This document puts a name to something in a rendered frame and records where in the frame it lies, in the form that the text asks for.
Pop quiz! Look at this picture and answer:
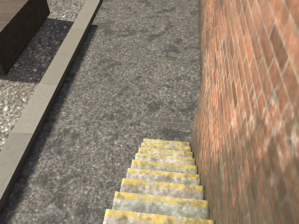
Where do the stairs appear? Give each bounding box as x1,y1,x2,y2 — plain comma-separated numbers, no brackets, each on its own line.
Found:
103,138,216,224

